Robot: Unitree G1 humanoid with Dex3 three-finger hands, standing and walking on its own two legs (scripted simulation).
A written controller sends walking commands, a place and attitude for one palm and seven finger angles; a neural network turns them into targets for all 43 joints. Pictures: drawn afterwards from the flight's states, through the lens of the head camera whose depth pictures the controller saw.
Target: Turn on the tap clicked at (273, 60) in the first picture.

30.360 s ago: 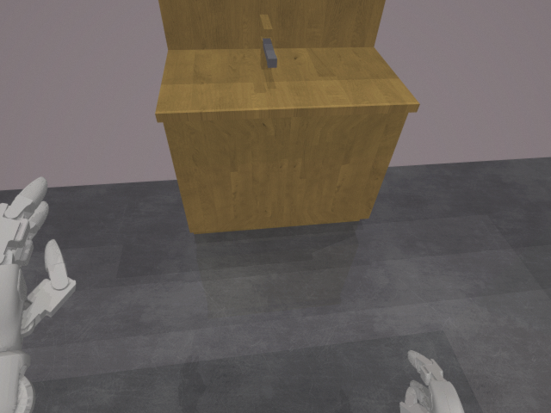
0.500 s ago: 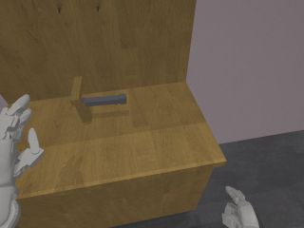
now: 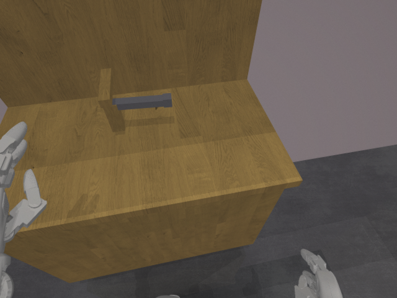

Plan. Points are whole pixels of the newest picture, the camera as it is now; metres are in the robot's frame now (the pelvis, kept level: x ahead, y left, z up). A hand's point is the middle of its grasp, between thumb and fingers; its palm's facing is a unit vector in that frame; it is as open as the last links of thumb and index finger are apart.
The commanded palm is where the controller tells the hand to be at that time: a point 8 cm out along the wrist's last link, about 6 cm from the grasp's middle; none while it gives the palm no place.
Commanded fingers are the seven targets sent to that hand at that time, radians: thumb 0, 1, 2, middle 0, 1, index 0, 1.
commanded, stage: step back with the hand held close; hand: left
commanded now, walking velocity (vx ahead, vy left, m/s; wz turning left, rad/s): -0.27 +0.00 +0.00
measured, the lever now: (167, 100) +0.60 +0.14 +0.03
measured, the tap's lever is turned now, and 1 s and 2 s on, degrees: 86 86 86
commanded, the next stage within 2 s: stop stepping back and stand still in 0.86 s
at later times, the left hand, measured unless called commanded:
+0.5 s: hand (28, 219) +0.18 +0.25 +0.17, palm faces +0.39 -0.83 -0.40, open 7.4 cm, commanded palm +0.13 +0.28 +0.18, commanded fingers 0.00 0.90 0.90 -0.20 -0.30 -0.20 -0.30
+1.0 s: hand out of the picture +0.06 +0.20 +0.16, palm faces +0.31 -0.86 -0.42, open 7.4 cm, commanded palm +0.01 +0.25 +0.18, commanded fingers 0.00 0.90 0.90 -0.20 -0.30 -0.20 -0.30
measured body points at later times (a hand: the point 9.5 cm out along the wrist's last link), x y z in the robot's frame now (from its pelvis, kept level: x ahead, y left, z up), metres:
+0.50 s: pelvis -0.03 +0.00 +0.01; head +0.00 +0.02 +0.45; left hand +0.16 +0.29 +0.19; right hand +0.14 -0.22 -0.08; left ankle +0.07 +0.09 -0.73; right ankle -0.07 -0.14 -0.72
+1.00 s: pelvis -0.16 -0.03 +0.00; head -0.13 -0.02 +0.45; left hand +0.04 +0.24 +0.19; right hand +0.01 -0.27 -0.07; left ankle -0.06 +0.08 -0.73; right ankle -0.13 -0.15 -0.72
